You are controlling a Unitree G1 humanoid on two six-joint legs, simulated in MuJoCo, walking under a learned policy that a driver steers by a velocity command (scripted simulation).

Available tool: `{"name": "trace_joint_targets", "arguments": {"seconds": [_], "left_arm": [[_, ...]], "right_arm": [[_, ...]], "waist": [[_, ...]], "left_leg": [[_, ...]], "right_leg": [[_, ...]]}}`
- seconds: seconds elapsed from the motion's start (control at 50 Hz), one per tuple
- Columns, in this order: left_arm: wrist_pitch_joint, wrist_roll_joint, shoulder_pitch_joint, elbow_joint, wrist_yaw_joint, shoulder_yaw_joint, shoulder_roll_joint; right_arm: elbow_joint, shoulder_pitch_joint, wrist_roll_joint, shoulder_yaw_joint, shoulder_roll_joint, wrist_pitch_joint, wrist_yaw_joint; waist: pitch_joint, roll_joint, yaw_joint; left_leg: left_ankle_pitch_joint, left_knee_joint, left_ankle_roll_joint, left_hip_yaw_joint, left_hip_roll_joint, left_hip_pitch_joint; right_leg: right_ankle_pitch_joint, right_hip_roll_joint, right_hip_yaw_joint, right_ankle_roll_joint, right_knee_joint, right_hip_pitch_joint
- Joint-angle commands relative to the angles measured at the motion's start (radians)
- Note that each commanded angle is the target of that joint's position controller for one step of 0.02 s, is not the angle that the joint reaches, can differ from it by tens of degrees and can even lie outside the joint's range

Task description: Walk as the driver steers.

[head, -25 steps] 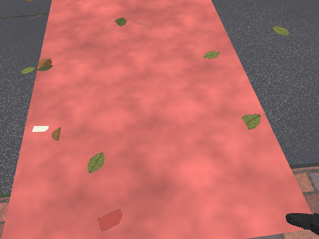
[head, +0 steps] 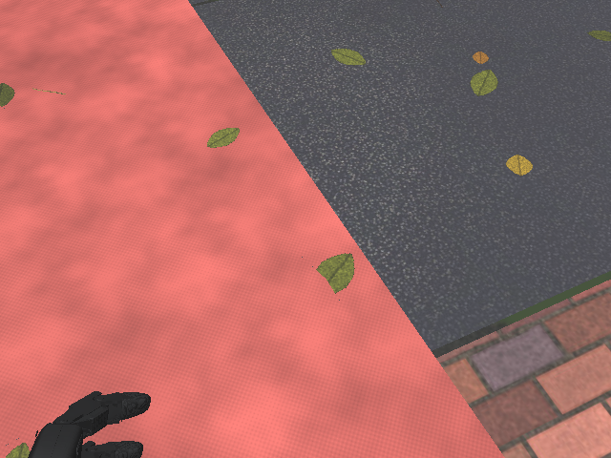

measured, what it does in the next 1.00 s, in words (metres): walks ahead: left foot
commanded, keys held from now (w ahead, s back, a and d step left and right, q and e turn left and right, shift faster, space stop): w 1.00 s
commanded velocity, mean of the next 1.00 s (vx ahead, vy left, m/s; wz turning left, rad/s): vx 0.50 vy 0.00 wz -0.03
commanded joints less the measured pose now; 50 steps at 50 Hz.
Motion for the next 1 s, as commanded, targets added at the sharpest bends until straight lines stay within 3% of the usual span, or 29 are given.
{"name": "trace_joint_targets", "arguments": {"seconds": [0.02, 0.04, 0.06, 0.08, 0.1, 0.16, 0.24, 0.3, 0.38, 0.44, 0.46, 0.48, 0.5, 0.52, 0.54, 0.56, 0.58, 0.6, 0.62, 0.64, 0.7, 0.76, 0.84, 0.9, 0.94, 0.98, 1.0], "left_arm": [[0.002, -0.002, 0.423, 0.032, 0.014, 0.080, 0.222], [-0.007, 0.001, 0.351, 0.034, 0.012, 0.065, 0.191], [-0.012, 0.002, 0.289, 0.034, 0.011, 0.058, 0.169], [-0.015, 0.008, 0.241, 0.034, 0.006, 0.048, 0.134], [-0.022, 0.019, 0.215, 0.032, 0.007, 0.046, 0.131], [-0.042, 0.007, 0.195, 0.055, 0.008, 0.048, 0.125], [-0.047, 0.006, 0.233, 0.098, 0.020, 0.055, 0.151], [-0.041, 0.000, 0.276, 0.131, 0.028, 0.061, 0.175], [-0.027, -0.010, 0.344, 0.187, 0.031, 0.067, 0.191], [-0.008, -0.013, 0.348, 0.212, 0.039, 0.073, 0.202], [-0.002, -0.012, 0.335, 0.214, 0.042, 0.075, 0.209], [0.006, -0.009, 0.320, 0.214, 0.044, 0.071, 0.203], [0.009, 0.002, 0.328, 0.205, 0.049, 0.054, 0.169], [-0.007, 0.005, 0.445, 0.177, 0.041, 0.023, 0.072], [-0.028, -0.001, 0.431, 0.192, 0.038, 0.018, 0.075], [-0.042, -0.031, 0.346, 0.172, 0.030, 0.042, 0.163], [-0.049, -0.038, 0.274, 0.150, 0.030, 0.041, 0.168], [-0.049, -0.020, 0.225, 0.143, 0.035, 0.042, 0.162], [-0.041, -0.010, 0.235, 0.144, 0.038, 0.047, 0.152], [-0.031, -0.005, 0.257, 0.154, 0.038, 0.045, 0.135], [-0.009, 0.001, 0.251, 0.152, 0.042, 0.037, 0.095], [-0.012, 0.007, 0.150, 0.123, 0.041, 0.029, 0.079], [-0.028, -0.002, 0.007, 0.091, 0.021, 0.015, 0.049], [-0.036, -0.010, -0.074, 0.063, 0.004, 0.013, 0.055], [-0.041, -0.010, -0.098, 0.048, -0.008, 0.016, 0.067], [-0.042, -0.007, -0.058, 0.054, -0.013, 0.025, 0.092], [-0.043, -0.005, 0.012, 0.073, -0.012, 0.037, 0.115]], "right_arm": [[-0.098, -0.001, 0.003, 0.002, -0.114, -0.048, 0.011], [-0.139, -0.099, 0.030, -0.010, -0.151, -0.059, 0.015], [-0.146, -0.140, 0.023, -0.005, -0.134, -0.063, 0.010], [-0.141, -0.166, 0.000, -0.007, -0.123, -0.058, 0.005], [-0.138, -0.124, 0.000, -0.008, -0.114, -0.049, 0.008], [-0.121, -0.110, -0.006, 0.000, -0.071, -0.018, 0.008], [-0.162, -0.254, -0.022, 0.010, -0.050, -0.011, 0.011], [-0.186, -0.363, -0.015, 0.019, -0.035, -0.024, 0.024], [-0.223, -0.456, -0.008, 0.018, -0.053, -0.033, 0.041], [-0.229, -0.438, -0.010, 0.010, -0.077, -0.040, 0.051], [-0.218, -0.389, -0.011, 0.002, -0.094, -0.042, 0.049], [-0.185, -0.274, -0.013, -0.017, -0.124, -0.042, 0.043], [-0.141, -0.107, -0.016, -0.041, -0.178, -0.039, 0.033], [-0.126, 0.011, -0.032, -0.066, -0.281, -0.032, 0.026], [-0.114, 0.036, -0.012, -0.050, -0.219, -0.028, 0.030], [-0.121, -0.026, -0.005, -0.031, -0.167, -0.029, 0.028], [-0.135, -0.094, -0.009, -0.024, -0.141, -0.028, 0.025], [-0.141, -0.149, -0.017, -0.016, -0.111, -0.029, 0.026], [-0.146, -0.180, -0.030, -0.009, -0.088, -0.035, 0.027], [-0.147, -0.193, -0.034, -0.006, -0.078, -0.039, 0.029], [-0.125, -0.180, -0.023, -0.013, -0.101, -0.053, 0.024], [-0.102, -0.141, -0.019, -0.019, -0.124, -0.048, 0.010], [-0.073, -0.071, -0.008, -0.020, -0.143, -0.037, 0.000], [-0.042, -0.013, -0.004, -0.022, -0.149, -0.020, -0.003], [-0.029, 0.000, -0.001, -0.027, -0.155, -0.007, -0.007], [-0.025, -0.012, 0.000, -0.033, -0.169, 0.002, -0.013], [-0.029, -0.031, 0.000, -0.035, -0.177, 0.007, -0.015]], "waist": [[-0.436, -0.171, 0.208], [-0.263, -0.150, 0.194], [-0.183, -0.081, 0.162], [-0.114, -0.035, 0.133], [-0.116, -0.092, 0.089], [-0.085, -0.056, 0.053], [-0.014, -0.031, 0.084], [0.012, -0.035, 0.124], [0.035, -0.040, 0.150], [0.014, -0.060, 0.123], [-0.019, -0.077, 0.092], [-0.092, -0.073, 0.029], [-0.220, -0.046, -0.038], [-0.385, 0.169, -0.016], [-0.446, 0.254, -0.034], [-0.299, 0.181, -0.036], [-0.193, 0.118, -0.013], [-0.108, 0.059, 0.013], [-0.083, 0.084, 0.048], [-0.082, 0.095, 0.068], [-0.056, 0.079, 0.088], [-0.028, 0.056, 0.063], [0.001, 0.054, 0.007], [0.026, 0.055, -0.018], [0.029, 0.062, -0.008], [-0.001, 0.079, 0.029], [-0.048, 0.090, 0.074]], "left_leg": [[-0.084, 0.717, 0.049, -0.173, -0.054, -0.696], [-0.005, 0.727, 0.063, -0.155, -0.009, -0.772], [0.084, 0.675, 0.066, -0.142, 0.035, -0.751], [0.140, 0.612, 0.065, -0.134, 0.061, -0.708], [0.181, 0.590, 0.057, -0.149, 0.082, -0.640], [0.225, 0.503, 0.028, -0.137, 0.091, -0.592], [0.445, 0.253, 0.002, -0.128, 0.081, -0.654], [0.592, 0.068, 0.005, -0.095, 0.041, -0.602], [0.576, -0.041, 0.036, -0.103, 0.019, -0.622], [0.461, -0.082, 0.076, -0.091, -0.001, -0.588], [0.425, -0.092, 0.093, -0.064, -0.028, -0.509], [0.427, -0.111, 0.119, -0.028, -0.064, -0.347], [0.458, -0.071, 0.159, -0.079, -0.010, -0.079], [0.306, -0.090, 0.317, -0.515, 0.252, 0.334], [0.149, -0.267, 0.368, -0.822, 0.317, 0.406], [0.058, -0.296, 0.317, -0.715, 0.294, 0.308], [0.096, -0.313, 0.283, -0.588, 0.261, 0.170], [0.191, -0.344, 0.265, -0.486, 0.220, 0.028], [0.281, -0.369, 0.256, -0.427, 0.194, -0.063], [0.346, -0.394, 0.258, -0.389, 0.174, -0.115], [0.484, -0.450, 0.281, -0.288, 0.161, -0.172], [0.562, -0.467, 0.262, -0.208, 0.135, -0.144], [0.533, -0.476, 0.229, -0.140, 0.107, -0.120], [0.537, -0.446, 0.229, -0.153, 0.149, -0.023], [0.591, -0.404, 0.218, -0.166, 0.184, 0.052], [0.734, -0.335, 0.200, -0.166, 0.199, 0.101], [0.894, -0.250, 0.187, -0.150, 0.185, 0.103]], "right_leg": [[-0.277, -0.374, 0.777, -0.260, -0.266, 0.915], [-0.212, -0.339, 0.618, -0.217, -0.282, 0.793], [-0.090, -0.297, 0.501, -0.194, -0.293, 0.660], [0.023, -0.248, 0.397, -0.167, -0.323, 0.542], [0.088, -0.245, 0.360, -0.177, -0.348, 0.467], [0.129, -0.221, 0.269, -0.190, -0.428, 0.367], [0.142, -0.190, 0.163, -0.168, -0.472, 0.358], [0.107, -0.169, 0.106, -0.139, -0.479, 0.360], [0.107, -0.222, 0.119, -0.124, -0.434, 0.483], [0.239, -0.255, 0.130, -0.098, -0.355, 0.583], [0.384, -0.245, 0.120, -0.084, -0.292, 0.596], [0.539, -0.204, 0.084, -0.060, -0.152, 0.580], [0.474, -0.152, 0.044, -0.026, 0.070, 0.460], [0.096, -0.012, 0.000, 0.058, 0.473, 0.056], [-0.460, 0.073, 0.131, 0.070, 0.648, -0.118], [-0.431, 0.010, 0.171, 0.054, 0.726, -0.225], [-0.343, -0.046, 0.132, 0.041, 0.695, -0.236], [-0.267, -0.085, 0.107, 0.041, 0.628, -0.210], [-0.207, -0.118, 0.114, 0.043, 0.574, -0.150], [-0.178, -0.129, 0.115, 0.049, 0.553, -0.095], [-0.118, -0.142, 0.097, 0.078, 0.462, -0.094], [0.046, -0.141, 0.083, 0.097, 0.278, -0.144], [0.222, -0.096, 0.036, 0.093, 0.036, -0.086], [0.214, -0.077, 0.037, 0.077, -0.046, -0.111], [0.150, -0.069, 0.044, 0.054, -0.080, -0.124], [0.070, -0.047, 0.031, 0.027, -0.099, -0.057], [0.047, -0.017, 0.005, 0.006, -0.112, 0.052]]}}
